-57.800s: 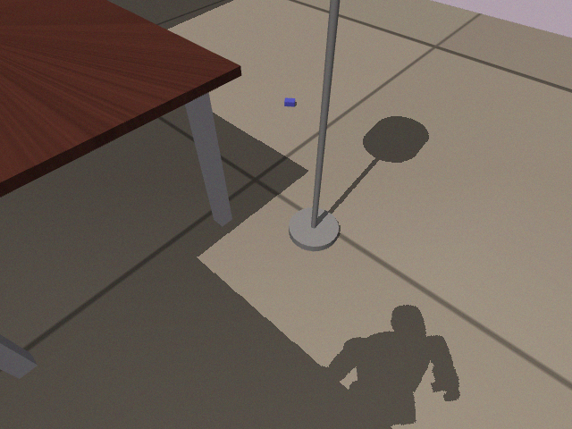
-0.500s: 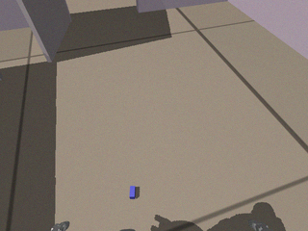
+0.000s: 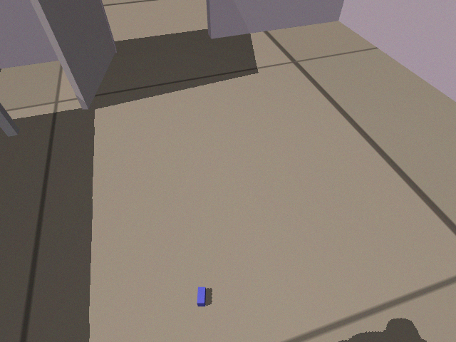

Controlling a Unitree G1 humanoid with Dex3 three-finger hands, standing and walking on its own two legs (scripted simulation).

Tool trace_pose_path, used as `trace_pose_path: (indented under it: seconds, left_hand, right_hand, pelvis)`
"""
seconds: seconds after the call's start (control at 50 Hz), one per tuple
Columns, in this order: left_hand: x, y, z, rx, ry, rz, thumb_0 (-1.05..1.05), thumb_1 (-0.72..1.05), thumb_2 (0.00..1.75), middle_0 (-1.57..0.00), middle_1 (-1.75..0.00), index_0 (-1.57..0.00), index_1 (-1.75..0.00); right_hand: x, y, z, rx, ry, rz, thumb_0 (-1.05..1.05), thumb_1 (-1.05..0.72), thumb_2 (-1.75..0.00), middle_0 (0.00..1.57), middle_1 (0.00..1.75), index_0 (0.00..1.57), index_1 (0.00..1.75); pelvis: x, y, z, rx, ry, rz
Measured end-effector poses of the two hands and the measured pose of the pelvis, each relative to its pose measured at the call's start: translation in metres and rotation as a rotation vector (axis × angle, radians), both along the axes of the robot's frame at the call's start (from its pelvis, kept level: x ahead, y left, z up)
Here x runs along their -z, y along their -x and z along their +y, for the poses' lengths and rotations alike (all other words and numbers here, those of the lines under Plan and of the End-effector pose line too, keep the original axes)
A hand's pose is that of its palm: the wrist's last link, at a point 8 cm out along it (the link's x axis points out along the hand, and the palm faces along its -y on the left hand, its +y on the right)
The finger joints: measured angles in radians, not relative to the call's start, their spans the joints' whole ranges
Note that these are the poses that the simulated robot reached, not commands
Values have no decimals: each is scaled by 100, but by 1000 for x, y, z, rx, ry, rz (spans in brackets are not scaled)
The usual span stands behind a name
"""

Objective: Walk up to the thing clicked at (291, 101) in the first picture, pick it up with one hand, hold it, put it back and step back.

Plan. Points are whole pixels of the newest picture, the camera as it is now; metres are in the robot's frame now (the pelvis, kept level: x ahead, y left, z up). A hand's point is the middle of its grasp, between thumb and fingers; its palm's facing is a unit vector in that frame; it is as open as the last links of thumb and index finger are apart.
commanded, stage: stand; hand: left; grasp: from above
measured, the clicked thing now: (201, 296) +0.43 +0.14 -0.75
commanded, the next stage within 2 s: step back in 1.70 s
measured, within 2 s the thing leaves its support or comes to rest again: neither
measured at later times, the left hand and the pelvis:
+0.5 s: hand out of the picture +0.07 +0.23 -0.16, palm faces +0.01 -0.94 -0.33, open 7.3 cm; pelvis +0.00 -0.01 +0.00, yaw +0 degrees
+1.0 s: hand out of the picture +0.07 +0.23 -0.16, palm faces +0.01 -0.94 -0.34, open 7.3 cm; pelvis +0.01 -0.02 +0.00, yaw +0 degrees
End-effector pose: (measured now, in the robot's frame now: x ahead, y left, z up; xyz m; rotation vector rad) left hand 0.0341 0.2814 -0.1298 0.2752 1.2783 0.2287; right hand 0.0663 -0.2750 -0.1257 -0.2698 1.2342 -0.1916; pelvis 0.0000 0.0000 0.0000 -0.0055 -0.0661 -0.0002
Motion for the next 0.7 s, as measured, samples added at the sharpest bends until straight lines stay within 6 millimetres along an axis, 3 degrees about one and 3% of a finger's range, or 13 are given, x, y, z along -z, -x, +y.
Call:
trace_pose_path:
  seconds: [0.44,0.7]
  left_hand:
    - [-8,-24,-7,17,-9,-34,0,91,90,-21,-30,-20,-30]
    - [-9,-27,-10,20,-8,-25,0,91,90,-21,-30,-20,-30]
  right_hand:
    - [-3,3,-22,1,15,18,0,-91,-90,20,30,20,30]
    - [-3,2,-28,-3,18,31,0,-91,-90,20,30,20,30]
  pelvis:
    - [-3,-2,-12,1,-2,3]
    - [-4,-4,-17,-1,-2,14]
